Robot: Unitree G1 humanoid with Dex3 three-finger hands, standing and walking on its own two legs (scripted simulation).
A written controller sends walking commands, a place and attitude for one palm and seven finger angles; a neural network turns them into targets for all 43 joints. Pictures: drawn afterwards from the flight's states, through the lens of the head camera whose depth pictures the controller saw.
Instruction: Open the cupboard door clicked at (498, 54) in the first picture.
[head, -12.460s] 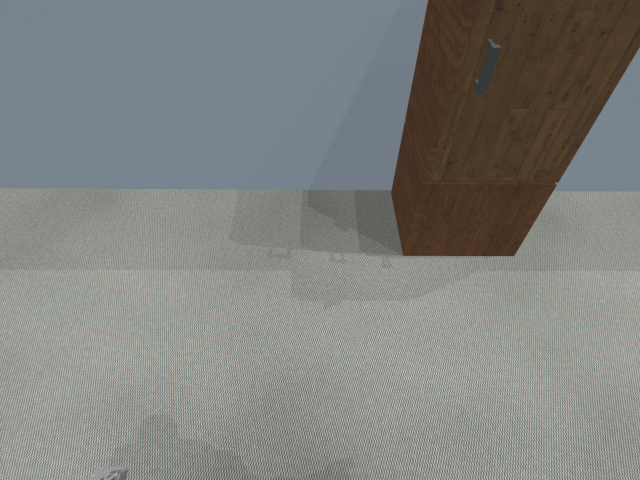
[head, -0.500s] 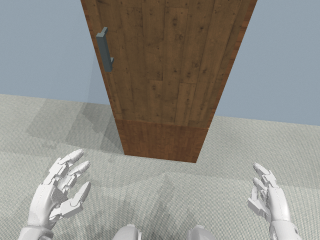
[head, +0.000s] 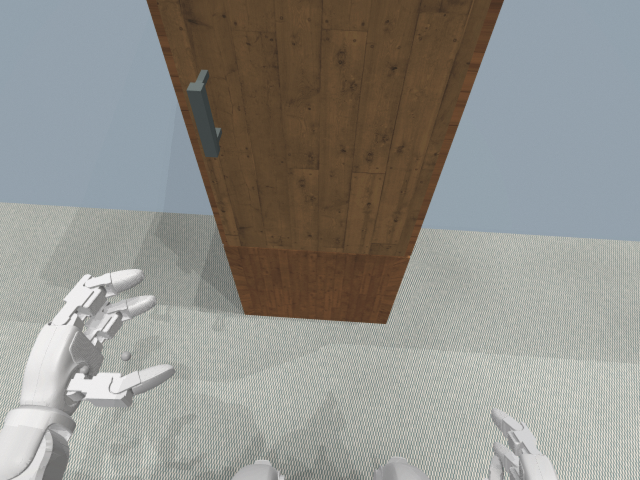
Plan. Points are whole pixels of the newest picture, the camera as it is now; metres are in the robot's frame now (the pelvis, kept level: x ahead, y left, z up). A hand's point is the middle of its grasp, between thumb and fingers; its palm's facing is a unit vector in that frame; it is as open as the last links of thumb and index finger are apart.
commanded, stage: raise the hand with hooked fingers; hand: left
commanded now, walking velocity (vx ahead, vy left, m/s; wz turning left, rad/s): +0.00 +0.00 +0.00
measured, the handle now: (208, 114) +0.61 +0.21 +0.10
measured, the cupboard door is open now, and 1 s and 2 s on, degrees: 0 0 0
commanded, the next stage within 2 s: move the hooked fingers beside the handle in 1.18 s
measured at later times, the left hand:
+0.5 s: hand (93, 290) +0.29 +0.26 +0.11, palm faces +0.03 -1.00 -0.04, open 13.9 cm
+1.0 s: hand (94, 261) +0.32 +0.26 +0.12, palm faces +0.02 -1.00 -0.01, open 14.0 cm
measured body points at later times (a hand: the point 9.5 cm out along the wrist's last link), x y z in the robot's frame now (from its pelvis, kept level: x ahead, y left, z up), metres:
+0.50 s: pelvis +0.02 +0.00 +0.02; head +0.06 -0.01 +0.47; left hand +0.28 +0.32 +0.11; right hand +0.20 -0.24 -0.05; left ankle +0.00 +0.12 -0.68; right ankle +0.04 -0.14 -0.68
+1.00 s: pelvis +0.02 -0.01 +0.03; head +0.06 -0.01 +0.48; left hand +0.31 +0.32 +0.12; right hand +0.17 -0.26 -0.05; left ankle +0.00 +0.12 -0.68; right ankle +0.04 -0.14 -0.68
